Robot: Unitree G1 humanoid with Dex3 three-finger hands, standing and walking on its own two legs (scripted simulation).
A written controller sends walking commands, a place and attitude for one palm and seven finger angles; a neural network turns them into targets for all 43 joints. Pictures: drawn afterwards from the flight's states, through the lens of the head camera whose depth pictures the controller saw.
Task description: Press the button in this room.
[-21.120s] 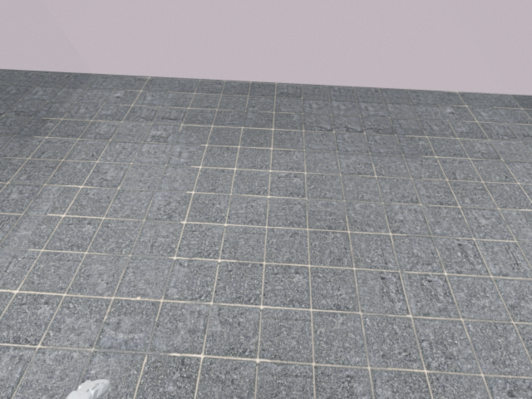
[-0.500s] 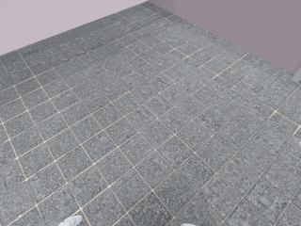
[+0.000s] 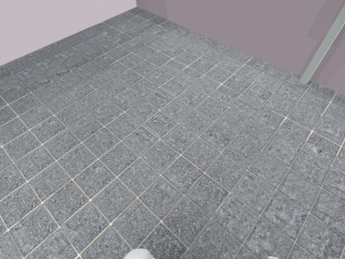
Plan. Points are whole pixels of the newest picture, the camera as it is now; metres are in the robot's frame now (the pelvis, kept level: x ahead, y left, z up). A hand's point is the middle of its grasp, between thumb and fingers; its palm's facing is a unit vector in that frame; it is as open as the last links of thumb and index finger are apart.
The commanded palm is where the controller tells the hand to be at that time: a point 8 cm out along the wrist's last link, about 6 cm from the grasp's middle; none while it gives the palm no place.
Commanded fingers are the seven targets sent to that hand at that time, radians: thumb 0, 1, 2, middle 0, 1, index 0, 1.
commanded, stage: turn or walk to find it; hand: left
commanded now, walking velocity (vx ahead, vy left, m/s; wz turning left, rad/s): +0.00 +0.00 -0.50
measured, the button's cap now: out of the picture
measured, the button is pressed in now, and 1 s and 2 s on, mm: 0 0 0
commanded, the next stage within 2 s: stand and wait in 1.74 s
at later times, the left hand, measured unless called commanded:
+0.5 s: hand (103, 244) +0.17 +0.21 -0.17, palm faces -0.26 -0.94 -0.20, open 7.4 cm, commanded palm none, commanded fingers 0.00 0.90 0.90 -0.20 -0.30 -0.20 -0.30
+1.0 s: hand (174, 190) +0.33 +0.03 -0.15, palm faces -0.39 -0.88 -0.27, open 7.1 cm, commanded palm none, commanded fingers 0.00 0.90 0.90 -0.20 -0.30 -0.20 -0.30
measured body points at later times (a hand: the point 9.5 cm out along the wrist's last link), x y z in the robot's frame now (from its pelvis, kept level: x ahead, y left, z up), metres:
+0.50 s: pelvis +0.04 +0.03 +0.00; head +0.06 +0.04 +0.45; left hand +0.18 +0.26 -0.15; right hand -0.06 -0.19 -0.13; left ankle -0.01 +0.14 -0.74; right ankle +0.04 -0.14 -0.65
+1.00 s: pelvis +0.18 -0.12 +0.00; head +0.18 -0.15 +0.45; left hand +0.35 +0.08 -0.13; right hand +0.13 -0.36 -0.16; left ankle +0.31 +0.00 -0.66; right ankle +0.15 -0.17 -0.74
